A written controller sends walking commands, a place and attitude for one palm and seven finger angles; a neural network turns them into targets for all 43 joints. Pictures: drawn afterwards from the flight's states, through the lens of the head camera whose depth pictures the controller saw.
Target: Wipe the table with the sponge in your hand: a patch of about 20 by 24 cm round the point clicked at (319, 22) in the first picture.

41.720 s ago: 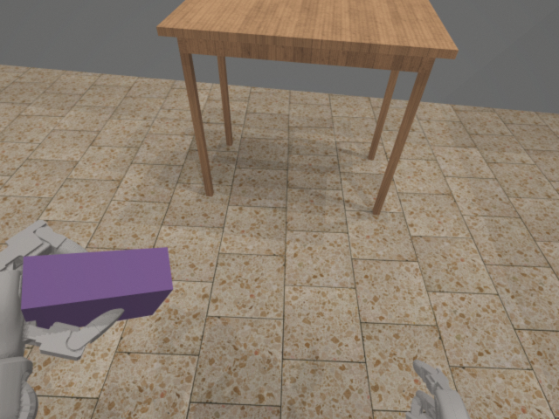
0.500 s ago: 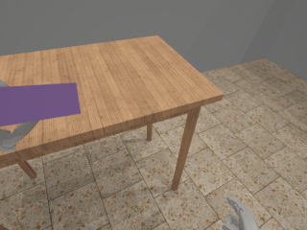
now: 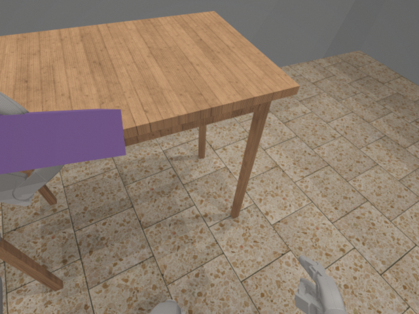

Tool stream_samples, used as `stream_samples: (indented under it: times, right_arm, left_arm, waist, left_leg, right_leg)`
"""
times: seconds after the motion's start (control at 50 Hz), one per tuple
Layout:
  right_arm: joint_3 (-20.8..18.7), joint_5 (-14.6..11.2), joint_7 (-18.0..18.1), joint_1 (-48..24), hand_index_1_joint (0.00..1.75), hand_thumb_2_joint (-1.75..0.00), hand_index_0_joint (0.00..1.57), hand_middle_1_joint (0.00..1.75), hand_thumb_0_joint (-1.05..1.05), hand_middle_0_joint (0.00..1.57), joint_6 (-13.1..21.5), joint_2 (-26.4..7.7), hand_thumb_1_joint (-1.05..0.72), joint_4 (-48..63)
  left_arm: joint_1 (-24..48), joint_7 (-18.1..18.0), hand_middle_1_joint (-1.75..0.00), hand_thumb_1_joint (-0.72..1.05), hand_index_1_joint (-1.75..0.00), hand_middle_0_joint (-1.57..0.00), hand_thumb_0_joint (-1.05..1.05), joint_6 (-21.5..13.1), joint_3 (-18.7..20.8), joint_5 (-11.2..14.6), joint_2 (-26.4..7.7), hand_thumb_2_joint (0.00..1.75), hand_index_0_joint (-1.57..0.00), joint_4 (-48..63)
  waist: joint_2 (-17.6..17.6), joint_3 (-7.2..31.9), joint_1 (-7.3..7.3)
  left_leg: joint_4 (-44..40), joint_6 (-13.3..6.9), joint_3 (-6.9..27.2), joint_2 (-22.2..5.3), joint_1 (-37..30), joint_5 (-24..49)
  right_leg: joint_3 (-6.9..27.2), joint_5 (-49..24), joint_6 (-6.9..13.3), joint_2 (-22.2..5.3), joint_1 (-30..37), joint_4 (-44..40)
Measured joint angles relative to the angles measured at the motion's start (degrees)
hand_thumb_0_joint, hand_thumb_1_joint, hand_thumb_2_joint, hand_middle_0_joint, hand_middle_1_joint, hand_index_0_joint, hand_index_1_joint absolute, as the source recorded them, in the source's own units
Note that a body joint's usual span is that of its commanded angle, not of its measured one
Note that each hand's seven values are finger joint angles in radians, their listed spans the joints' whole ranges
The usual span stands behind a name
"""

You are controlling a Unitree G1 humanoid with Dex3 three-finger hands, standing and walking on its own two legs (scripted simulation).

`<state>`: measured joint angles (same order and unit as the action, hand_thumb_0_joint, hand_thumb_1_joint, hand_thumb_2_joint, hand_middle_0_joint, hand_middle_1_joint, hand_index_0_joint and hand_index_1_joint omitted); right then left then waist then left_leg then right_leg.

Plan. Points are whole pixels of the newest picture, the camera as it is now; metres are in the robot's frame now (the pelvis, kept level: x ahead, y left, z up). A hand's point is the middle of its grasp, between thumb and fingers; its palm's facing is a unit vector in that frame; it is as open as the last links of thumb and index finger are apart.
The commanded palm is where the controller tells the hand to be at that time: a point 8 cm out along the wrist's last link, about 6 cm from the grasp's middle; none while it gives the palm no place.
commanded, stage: stop stepping back and stand still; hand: left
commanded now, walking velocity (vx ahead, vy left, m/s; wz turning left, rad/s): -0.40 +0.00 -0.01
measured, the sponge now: (71, 132) +0.26 +0.19 +0.27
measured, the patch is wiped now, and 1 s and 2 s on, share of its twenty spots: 1.00 1.00 1.00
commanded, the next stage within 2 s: stand and wait in 0.90 s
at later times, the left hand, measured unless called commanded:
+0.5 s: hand out of the picture +0.08 +0.26 +0.30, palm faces +0.53 -0.83 -0.16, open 9.1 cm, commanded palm +0.03 +0.31 +0.30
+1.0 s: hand out of the picture +0.06 +0.26 +0.30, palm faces +0.53 -0.81 -0.26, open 9.1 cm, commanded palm +0.02 +0.31 +0.30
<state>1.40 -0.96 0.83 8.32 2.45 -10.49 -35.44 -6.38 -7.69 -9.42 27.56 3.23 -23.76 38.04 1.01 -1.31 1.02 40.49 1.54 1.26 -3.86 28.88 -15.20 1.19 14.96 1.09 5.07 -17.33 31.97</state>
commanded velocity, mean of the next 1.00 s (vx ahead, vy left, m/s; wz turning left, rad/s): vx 0.12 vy -0.04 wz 0.00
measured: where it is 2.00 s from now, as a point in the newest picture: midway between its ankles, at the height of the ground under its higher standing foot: outside the picture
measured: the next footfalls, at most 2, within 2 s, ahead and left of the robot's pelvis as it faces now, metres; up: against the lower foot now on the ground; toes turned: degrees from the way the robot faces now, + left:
left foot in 0.18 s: -0.05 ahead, +0.17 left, +0.00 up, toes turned +2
right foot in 0.38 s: -0.09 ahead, -0.06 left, +0.00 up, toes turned -2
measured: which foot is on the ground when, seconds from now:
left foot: up 0.00-0.16, down 0.18-1.00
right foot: down 0.00-0.18, up 0.20-0.36, down 0.38-1.00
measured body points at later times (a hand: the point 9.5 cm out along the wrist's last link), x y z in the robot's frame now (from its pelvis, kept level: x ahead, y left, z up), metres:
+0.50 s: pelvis -0.12 +0.02 +0.01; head -0.17 +0.04 +0.46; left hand +0.05 +0.31 +0.30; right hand +0.03 -0.20 -0.07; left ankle -0.08 +0.14 -0.69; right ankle -0.09 -0.06 -0.73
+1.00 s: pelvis -0.14 +0.03 +0.01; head -0.16 +0.03 +0.46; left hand +0.03 +0.30 +0.32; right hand +0.01 -0.21 -0.08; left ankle -0.10 +0.16 -0.71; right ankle -0.13 -0.06 -0.73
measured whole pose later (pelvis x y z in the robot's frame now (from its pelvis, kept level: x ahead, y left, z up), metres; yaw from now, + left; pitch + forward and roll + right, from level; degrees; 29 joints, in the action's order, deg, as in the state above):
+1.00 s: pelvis -0.14 +0.03 +0.01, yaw +0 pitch -2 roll +0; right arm 1.7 -0.7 2.2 14.1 3.5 -12.5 -37.4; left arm -10.5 -8.4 -9.0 26.2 3.3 -24.2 36.1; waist -0.6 1.7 1.0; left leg 35.4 -1.2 -1.4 -2.1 18.2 -18.3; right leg -3.0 14.7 3.2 2.0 -12.4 29.2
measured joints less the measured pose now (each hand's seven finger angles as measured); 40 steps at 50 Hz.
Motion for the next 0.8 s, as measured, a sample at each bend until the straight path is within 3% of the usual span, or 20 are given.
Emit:
stream_samples:
  times: [0.04, 0.08, 0.14, 0.18, 0.2, 0.3, 0.36, 0.42, 0.48, 0.54, 0.58, 0.64, 0.7, 0.74, 0.8]
  right_arm:
    - [-0.2, -0.1, 0.2, -0.2, 0.30, -0.89, 0.20, 0.30, 0.01, 0.20, -0.9, 0.6, -0.91, -0.2]
    - [-0.2, 0.1, 0.5, 0.3, 0.30, -0.89, 0.20, 0.30, 0.01, 0.20, -1.9, 0.9, -0.91, 0.8]
    - [-0.4, 0.1, 1.4, 1.8, 0.30, -0.89, 0.20, 0.30, 0.01, 0.20, -2.6, 0.1, -0.91, 2.4]
    - [-0.8, 0.1, 2.0, 3.2, 0.30, -0.89, 0.20, 0.30, 0.01, 0.20, -2.5, -1.9, -0.91, 3.4]
    - [-1.2, 0.1, 2.5, 3.4, 0.30, -0.89, 0.20, 0.30, 0.01, 0.20, -2.3, -2.5, -0.91, 3.3]
    - [-1.5, -0.5, 2.3, 6.7, 0.30, -0.89, 0.20, 0.30, 0.01, 0.20, -0.1, -2.0, -0.91, 1.1]
    - [-0.4, -0.3, 1.5, 8.7, 0.30, -0.89, 0.20, 0.30, 0.01, 0.20, 1.2, -1.4, -0.91, -0.1]
    - [0.3, 0.6, 0.9, 7.6, 0.30, -0.89, 0.20, 0.30, 0.01, 0.20, 0.9, -1.3, -0.91, -1.7]
    - [0.3, 0.7, 0.6, 6.5, 0.30, -0.89, 0.20, 0.30, 0.01, 0.20, 0.3, -0.9, -0.91, -3.6]
    - [0.5, 0.7, 1.2, 6.3, 0.30, -0.89, 0.20, 0.30, 0.01, 0.20, -0.4, -0.7, -0.91, -2.9]
    - [0.7, 0.8, 1.8, 6.3, 0.30, -0.89, 0.20, 0.30, 0.01, 0.20, -0.3, -1.7, -0.91, -1.4]
    - [0.0, 0.6, 2.3, 4.8, 0.30, -0.89, 0.20, 0.30, 0.01, 0.20, 0.1, -1.9, -0.91, 0.0]
    - [0.0, 0.1, 1.6, 4.8, 0.30, -0.89, 0.20, 0.30, 0.01, 0.20, 1.1, -0.8, -0.91, -0.3]
    - [0.6, -0.1, 1.2, 5.2, 0.30, -0.89, 0.20, 0.30, 0.01, 0.20, 1.5, -0.4, -0.91, -0.5]
    - [1.5, 0.1, 0.7, 5.7, 0.30, -0.89, 0.20, 0.30, 0.01, 0.20, 1.5, 0.1, -0.91, 0.2]
  left_arm:
    - [-2.3, 0.5, -1.42, -0.47, -1.43, -0.81, -0.02, 0.1, -0.9, -0.2, -0.9, 1.09, -0.86, 1.6]
    - [-5.7, 1.1, -1.42, -0.47, -1.43, -0.81, -0.02, -0.2, -0.6, -0.3, -2.6, 1.09, -0.86, 3.3]
    - [-8.1, 1.4, -1.41, -0.47, -1.43, -0.81, -0.02, -0.7, 0.2, -0.3, -4.9, 1.09, -0.86, 4.1]
    - [-8.0, 0.9, -1.41, -0.47, -1.43, -0.81, -0.02, -0.8, 0.8, 0.1, -5.6, 1.09, -0.86, 3.6]
    - [-7.1, 0.6, -1.41, -0.47, -1.43, -0.81, -0.02, -0.9, 1.2, 0.3, -5.7, 1.09, -0.86, 3.0]
    - [-5.1, -0.9, -1.41, -0.47, -1.43, -0.82, -0.02, 0.4, 3.2, -0.3, -3.1, 1.09, -0.86, -2.0]
    - [-4.2, -1.8, -1.41, -0.47, -1.43, -0.81, -0.02, 1.4, 2.1, -0.5, -0.2, 1.09, -0.86, -3.6]
    - [-2.7, -1.5, -1.42, -0.47, -1.43, -0.81, -0.02, 1.7, -0.6, -0.7, 2.4, 1.09, -0.86, -4.2]
    - [-2.3, -0.8, -1.42, -0.47, -1.43, -0.81, -0.02, 1.4, -3.3, -0.5, 3.0, 1.09, -0.86, -4.3]
    - [-2.0, -0.7, -1.41, -0.47, -1.43, -0.81, -0.02, 1.1, -3.7, -0.5, 1.5, 1.09, -0.86, -4.5]
    - [-1.5, -1.1, -1.41, -0.47, -1.43, -0.81, -0.02, 0.9, -3.4, -0.2, 0.5, 1.09, -0.86, -4.7]
    - [0.0, -1.4, -1.41, -0.47, -1.43, -0.81, -0.02, 1.3, -1.6, -0.2, -1.4, 1.09, -0.86, -5.4]
    - [1.2, -1.1, -1.41, -0.47, -1.43, -0.81, -0.02, 1.7, -0.5, -0.5, -2.4, 1.09, -0.86, -8.1]
    - [0.3, -1.1, -1.42, -0.47, -1.43, -0.81, -0.02, 2.7, -0.5, -0.3, -1.6, 1.09, -0.86, -9.0]
    - [-2.1, -1.1, -1.42, -0.47, -1.44, -0.81, -0.02, 4.2, -1.1, -0.1, -1.0, 1.09, -0.86, -7.9]
  waist:
    - [-1.5, 0.5, -0.90]
    - [-3.3, 1.2, -1.80]
    - [-4.9, 2.0, -2.63]
    - [-3.3, 2.9, -3.22]
    - [-2.8, 2.6, -3.57]
    - [-2.9, 3.6, -2.38]
    - [-2.6, 5.7, -1.90]
    - [-1.3, 5.8, -1.15]
    - [-1.8, 5.8, -0.65]
    - [-3.3, 6.1, -0.86]
    - [-2.2, 6.6, -1.18]
    - [-1.6, 5.0, -1.47]
    - [-1.9, 4.9, -1.37]
    - [-1.2, 5.2, -1.40]
    - [-0.6, 5.3, -1.62]
  left_leg:
    - [9.4, 0.2, 0.4, 2.1, 2.1, -5.8]
    - [13.3, 0.2, -0.7, 3.1, 1.5, -7.4]
    - [5.6, -0.4, -2.4, 3.0, -4.0, -7.4]
    - [-4.9, -1.9, -1.2, 1.7, -9.1, -7.5]
    - [-6.3, -1.9, -0.6, 1.6, -8.6, -2.8]
    - [-6.5, -1.7, -0.6, 2.1, -8.2, 1.5]
    - [-7.0, -1.3, -0.6, 2.1, -8.0, 1.7]
    - [-0.4, -1.7, -0.3, 1.7, -5.2, -5.4]
    - [10.9, -1.8, -0.9, 2.5, -2.7, -7.2]
    - [5.8, -2.5, -3.5, 2.3, -6.1, -7.6]
    - [-3.3, -4.0, -3.1, 1.6, -10.3, -11.2]
    - [-5.6, -3.9, -3.5, 1.4, -10.1, 0.4]
    - [-7.4, -2.9, -4.1, 1.6, -10.7, 3.4]
    - [-9.3, -2.3, -4.2, 1.4, -11.3, 4.1]
    - [-8.5, -1.7, -4.1, 1.3, -10.2, 1.5]
  right_leg:
    - [1.0, -2.2, 0.1, -1.1, -1.0, -1.2]
    - [2.3, -4.2, -0.3, -2.3, -2.0, -2.6]
    - [3.2, -6.5, -1.3, -3.8, -3.7, -3.6]
    - [2.1, -6.9, -2.0, -3.5, -5.8, -2.7]
    - [1.5, -5.3, -2.3, -3.5, -6.8, -1.1]
    - [0.0, 6.0, -2.8, -2.1, -6.4, 11.1]
    - [-2.7, 7.0, -1.6, -1.6, 0.5, 3.6]
    - [-3.3, -0.1, 2.5, -0.7, 2.2, -0.9]
    - [-2.8, -1.3, 2.8, -1.1, 3.1, -2.1]
    - [-2.2, -1.6, 2.6, -2.5, 3.4, -2.5]
    - [-2.6, 1.5, 2.2, -2.3, 1.9, -0.2]
    - [-2.3, 9.3, 0.7, -1.9, -2.9, 12.7]
    - [-2.5, 9.4, -0.2, -2.3, -5.7, 22.5]
    - [-3.7, 9.9, -0.4, -2.9, -4.1, 18.6]
    - [-5.0, 9.4, 0.2, -3.4, 2.3, 4.5]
